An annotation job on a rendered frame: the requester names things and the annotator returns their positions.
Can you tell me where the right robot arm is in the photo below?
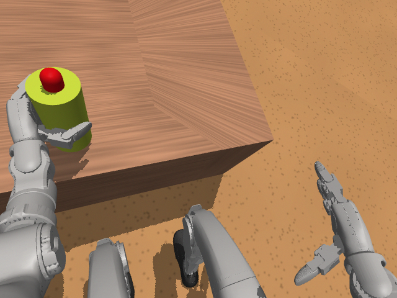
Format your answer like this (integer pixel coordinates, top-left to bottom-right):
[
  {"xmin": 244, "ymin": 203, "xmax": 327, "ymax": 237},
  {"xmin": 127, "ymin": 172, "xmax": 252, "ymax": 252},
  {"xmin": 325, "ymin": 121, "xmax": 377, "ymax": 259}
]
[{"xmin": 344, "ymin": 251, "xmax": 397, "ymax": 298}]

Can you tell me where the bottle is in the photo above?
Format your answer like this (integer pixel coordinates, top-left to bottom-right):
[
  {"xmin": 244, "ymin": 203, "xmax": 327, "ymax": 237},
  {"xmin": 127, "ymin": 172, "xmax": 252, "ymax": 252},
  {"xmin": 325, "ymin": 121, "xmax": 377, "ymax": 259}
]
[{"xmin": 25, "ymin": 67, "xmax": 92, "ymax": 152}]

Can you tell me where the right robot hand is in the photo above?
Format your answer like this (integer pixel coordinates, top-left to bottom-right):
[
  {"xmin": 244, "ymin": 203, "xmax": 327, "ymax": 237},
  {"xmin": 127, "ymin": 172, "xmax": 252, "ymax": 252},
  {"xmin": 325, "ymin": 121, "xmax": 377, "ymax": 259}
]
[{"xmin": 294, "ymin": 161, "xmax": 375, "ymax": 286}]

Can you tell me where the left robot arm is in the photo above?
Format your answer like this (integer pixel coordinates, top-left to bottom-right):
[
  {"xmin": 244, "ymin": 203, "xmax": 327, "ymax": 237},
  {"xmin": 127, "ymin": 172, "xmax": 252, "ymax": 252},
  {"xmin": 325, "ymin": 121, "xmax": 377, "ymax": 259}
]
[{"xmin": 0, "ymin": 139, "xmax": 66, "ymax": 298}]

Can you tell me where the left robot hand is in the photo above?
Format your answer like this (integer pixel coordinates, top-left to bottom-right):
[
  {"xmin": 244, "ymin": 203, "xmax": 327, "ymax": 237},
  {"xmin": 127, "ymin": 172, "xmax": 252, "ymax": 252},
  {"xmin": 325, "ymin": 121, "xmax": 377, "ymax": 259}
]
[{"xmin": 6, "ymin": 74, "xmax": 92, "ymax": 149}]

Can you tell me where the right robot foot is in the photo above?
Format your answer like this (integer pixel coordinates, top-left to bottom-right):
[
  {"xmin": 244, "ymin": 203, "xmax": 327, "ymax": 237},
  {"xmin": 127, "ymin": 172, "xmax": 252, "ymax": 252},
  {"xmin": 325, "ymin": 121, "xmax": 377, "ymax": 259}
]
[{"xmin": 173, "ymin": 229, "xmax": 199, "ymax": 287}]

